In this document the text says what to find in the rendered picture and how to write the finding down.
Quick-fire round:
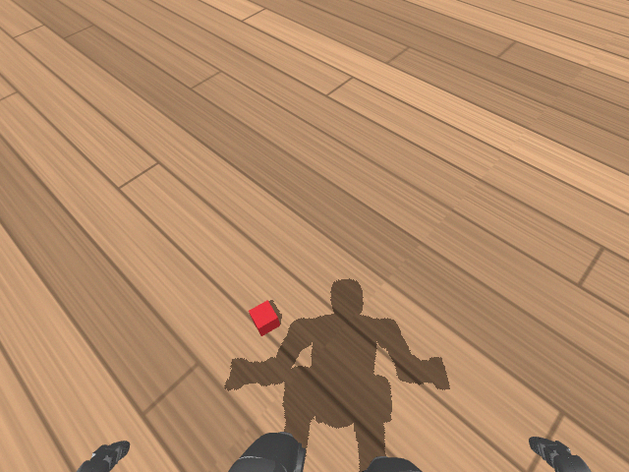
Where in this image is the cube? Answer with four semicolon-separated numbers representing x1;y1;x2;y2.
249;300;280;336

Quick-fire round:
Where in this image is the right robot hand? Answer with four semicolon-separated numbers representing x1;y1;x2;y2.
529;437;592;472

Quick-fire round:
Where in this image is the left robot hand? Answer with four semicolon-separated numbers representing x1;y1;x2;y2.
77;441;130;472

